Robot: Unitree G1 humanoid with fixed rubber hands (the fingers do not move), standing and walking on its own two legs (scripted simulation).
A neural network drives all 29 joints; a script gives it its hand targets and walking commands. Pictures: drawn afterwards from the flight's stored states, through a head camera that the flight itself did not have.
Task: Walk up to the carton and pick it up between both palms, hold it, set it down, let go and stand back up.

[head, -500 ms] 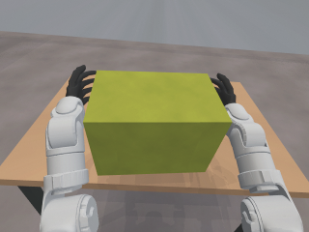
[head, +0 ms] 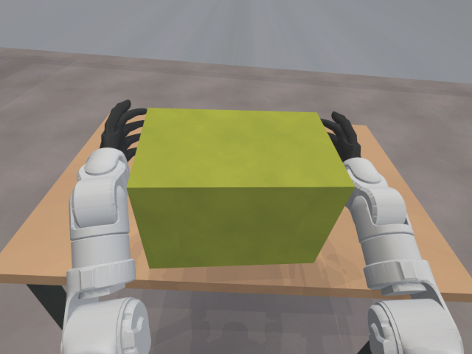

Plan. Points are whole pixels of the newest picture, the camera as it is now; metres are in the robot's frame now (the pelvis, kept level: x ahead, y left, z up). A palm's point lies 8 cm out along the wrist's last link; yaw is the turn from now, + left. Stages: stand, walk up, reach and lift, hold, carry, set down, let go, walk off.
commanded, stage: hold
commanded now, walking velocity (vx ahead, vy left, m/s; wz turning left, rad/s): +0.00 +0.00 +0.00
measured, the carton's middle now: (234, 189) +0.33 +0.00 +0.17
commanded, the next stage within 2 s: none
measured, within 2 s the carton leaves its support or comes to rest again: neither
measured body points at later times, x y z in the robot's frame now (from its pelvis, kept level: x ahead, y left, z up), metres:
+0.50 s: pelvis +0.00 +0.00 +0.00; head -0.05 +0.02 +0.45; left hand +0.37 +0.19 +0.22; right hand +0.37 -0.18 +0.21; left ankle -0.01 +0.12 -0.75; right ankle +0.03 -0.12 -0.75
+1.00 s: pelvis +0.00 +0.00 +0.00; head -0.05 +0.02 +0.45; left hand +0.37 +0.19 +0.22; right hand +0.37 -0.18 +0.21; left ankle -0.01 +0.12 -0.75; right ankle +0.03 -0.12 -0.75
